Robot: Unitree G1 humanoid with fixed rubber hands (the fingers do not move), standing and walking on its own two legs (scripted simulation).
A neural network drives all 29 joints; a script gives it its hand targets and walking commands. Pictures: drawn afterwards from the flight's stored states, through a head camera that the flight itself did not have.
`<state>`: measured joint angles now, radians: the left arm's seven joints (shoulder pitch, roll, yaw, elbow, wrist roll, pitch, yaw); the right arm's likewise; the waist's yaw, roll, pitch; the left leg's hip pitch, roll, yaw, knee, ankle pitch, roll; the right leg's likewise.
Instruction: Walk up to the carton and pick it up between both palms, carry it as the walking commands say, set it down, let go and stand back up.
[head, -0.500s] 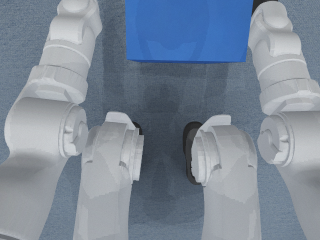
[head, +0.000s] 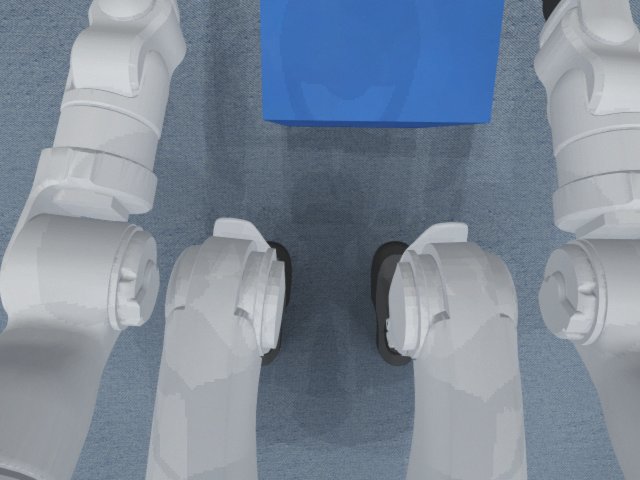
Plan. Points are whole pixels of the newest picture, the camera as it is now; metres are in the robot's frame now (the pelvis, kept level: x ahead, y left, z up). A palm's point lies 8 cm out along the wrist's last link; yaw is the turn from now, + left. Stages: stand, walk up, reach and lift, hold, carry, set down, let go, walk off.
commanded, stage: set down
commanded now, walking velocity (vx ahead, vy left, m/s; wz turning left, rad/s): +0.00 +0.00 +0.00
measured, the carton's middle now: (365, 10) +0.55 -0.03 -0.25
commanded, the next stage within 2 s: let go in 1.12 s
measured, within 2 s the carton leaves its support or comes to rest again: neither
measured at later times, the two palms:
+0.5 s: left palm out of the picture +0.55 +0.17 -0.01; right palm out of the picture +0.53 -0.20 -0.01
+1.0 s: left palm out of the picture +0.55 +0.18 +0.14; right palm out of the picture +0.54 -0.20 +0.14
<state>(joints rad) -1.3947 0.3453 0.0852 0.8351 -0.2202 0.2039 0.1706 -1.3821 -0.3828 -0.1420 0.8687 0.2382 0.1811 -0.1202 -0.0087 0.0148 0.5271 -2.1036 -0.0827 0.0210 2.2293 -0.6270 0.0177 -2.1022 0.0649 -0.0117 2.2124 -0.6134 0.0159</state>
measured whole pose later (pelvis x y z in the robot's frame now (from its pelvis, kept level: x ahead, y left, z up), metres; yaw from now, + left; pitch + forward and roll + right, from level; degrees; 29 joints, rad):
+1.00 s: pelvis +0.00 +0.00 +0.25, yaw +0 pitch +25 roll +0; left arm -1.31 0.35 0.16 0.65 -0.16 0.40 0.13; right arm -1.28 -0.38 -0.18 0.65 0.17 0.38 -0.08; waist -0.02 0.01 0.52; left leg -1.34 -0.09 -0.03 1.32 -0.41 0.02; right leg -1.34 0.06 0.04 1.31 -0.38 0.01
